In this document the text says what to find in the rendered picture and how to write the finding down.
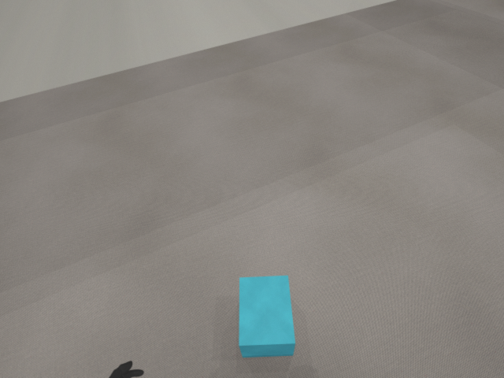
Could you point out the carton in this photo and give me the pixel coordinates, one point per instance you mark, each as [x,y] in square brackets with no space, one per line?
[265,317]

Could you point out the robot left hand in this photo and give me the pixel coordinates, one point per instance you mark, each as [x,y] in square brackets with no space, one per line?
[123,371]

